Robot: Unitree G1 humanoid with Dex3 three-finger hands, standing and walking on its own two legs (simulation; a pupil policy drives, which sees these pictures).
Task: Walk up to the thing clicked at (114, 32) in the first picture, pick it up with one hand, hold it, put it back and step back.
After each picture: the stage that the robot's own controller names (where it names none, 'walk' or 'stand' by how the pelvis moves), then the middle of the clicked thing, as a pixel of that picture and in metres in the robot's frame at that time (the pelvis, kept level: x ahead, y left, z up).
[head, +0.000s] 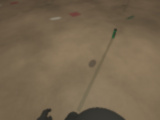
stand; (114, 33) +2.03 -0.60 -0.65
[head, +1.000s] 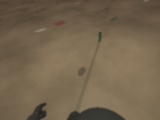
walk; (99, 37) +1.95 -0.13 -0.63
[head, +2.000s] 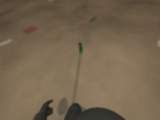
walk; (80, 48) +1.32 +0.25 -0.65
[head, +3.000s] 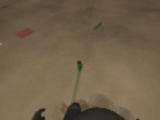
walk; (79, 66) +0.83 +0.21 -0.64
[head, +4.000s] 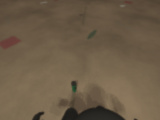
walk; (74, 86) +0.50 +0.18 -0.64
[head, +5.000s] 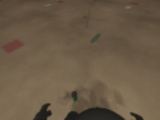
stand; (74, 96) +0.37 +0.17 -0.65
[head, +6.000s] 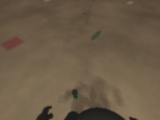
stand; (75, 94) +0.37 +0.17 -0.66
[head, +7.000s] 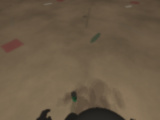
stand; (74, 96) +0.36 +0.17 -0.66
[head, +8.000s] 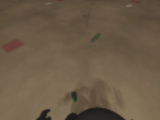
stand; (74, 97) +0.36 +0.17 -0.66
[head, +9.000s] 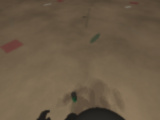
stand; (74, 97) +0.36 +0.17 -0.66
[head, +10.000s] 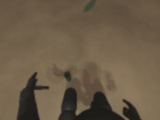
go down; (68, 77) +0.39 +0.20 -0.50
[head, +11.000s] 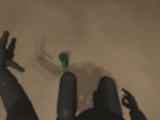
go down; (64, 61) +0.44 +0.23 -0.28
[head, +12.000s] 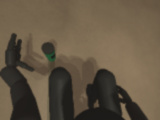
close in; (50, 53) +0.42 +0.26 -0.19
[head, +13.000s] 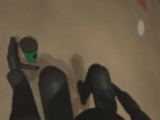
close; (30, 52) +0.41 +0.29 -0.15
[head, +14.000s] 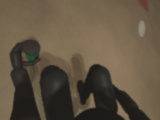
lift; (32, 53) +0.39 +0.29 -0.16
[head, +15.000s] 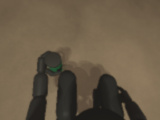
lift; (56, 65) +0.33 +0.24 -0.03
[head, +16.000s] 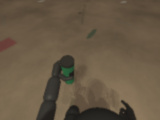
hold; (68, 72) +0.31 +0.14 +0.08
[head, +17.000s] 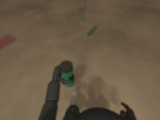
hold; (68, 76) +0.30 +0.15 +0.03
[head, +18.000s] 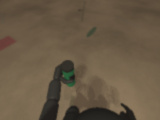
hold; (69, 75) +0.31 +0.14 +0.03
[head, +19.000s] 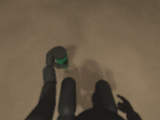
crouch; (62, 59) +0.40 +0.19 -0.05
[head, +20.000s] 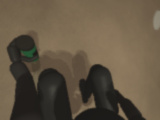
lower; (30, 51) +0.41 +0.28 -0.17
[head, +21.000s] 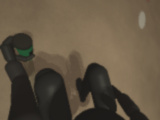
lower; (25, 50) +0.42 +0.29 -0.16
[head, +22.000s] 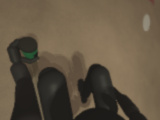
lower; (30, 52) +0.40 +0.29 -0.16
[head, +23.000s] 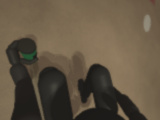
lower; (29, 53) +0.39 +0.29 -0.16
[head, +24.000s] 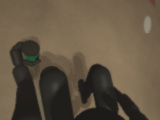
loosen; (32, 55) +0.39 +0.28 -0.16
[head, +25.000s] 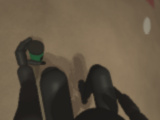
open; (36, 55) +0.39 +0.27 -0.16
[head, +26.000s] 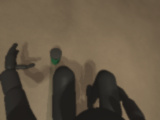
stand; (55, 57) +0.39 +0.24 -0.19
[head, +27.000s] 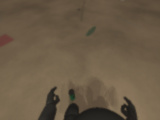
stand; (72, 95) +0.35 +0.17 -0.57
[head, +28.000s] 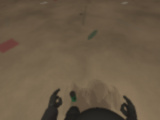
stand; (73, 96) +0.35 +0.18 -0.60
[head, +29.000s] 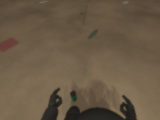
stand; (73, 96) +0.35 +0.17 -0.60
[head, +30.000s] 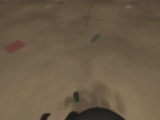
stand; (76, 97) +0.37 +0.16 -0.65
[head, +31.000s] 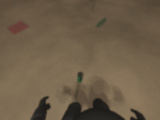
walk; (79, 77) +0.53 +0.10 -0.63
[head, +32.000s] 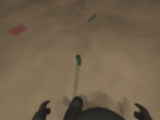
walk; (78, 60) +0.85 +0.21 -0.62
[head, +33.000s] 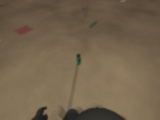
stand; (78, 59) +1.00 +0.18 -0.64
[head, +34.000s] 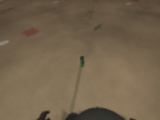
stand; (82, 61) +1.00 +0.15 -0.66
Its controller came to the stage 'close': yes
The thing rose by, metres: 0.67
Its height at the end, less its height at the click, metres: +0.00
